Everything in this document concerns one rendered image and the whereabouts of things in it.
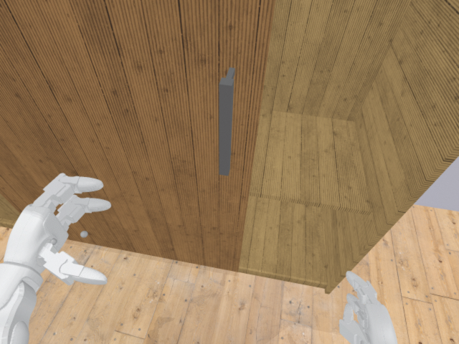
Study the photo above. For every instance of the robot right hand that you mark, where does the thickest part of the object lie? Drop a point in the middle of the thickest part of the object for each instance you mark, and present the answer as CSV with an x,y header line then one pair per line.
x,y
375,325

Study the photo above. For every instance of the left robot forearm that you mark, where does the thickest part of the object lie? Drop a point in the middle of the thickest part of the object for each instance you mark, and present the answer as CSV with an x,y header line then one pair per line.
x,y
19,284

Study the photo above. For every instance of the handle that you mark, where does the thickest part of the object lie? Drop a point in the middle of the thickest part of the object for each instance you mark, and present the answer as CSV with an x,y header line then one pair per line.
x,y
226,91

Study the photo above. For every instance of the robot left hand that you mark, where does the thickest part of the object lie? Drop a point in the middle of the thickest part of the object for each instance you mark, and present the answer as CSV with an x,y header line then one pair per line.
x,y
29,239

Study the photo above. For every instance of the wardrobe door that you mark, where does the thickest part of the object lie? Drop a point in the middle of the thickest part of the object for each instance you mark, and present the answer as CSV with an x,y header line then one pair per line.
x,y
127,92
7,211

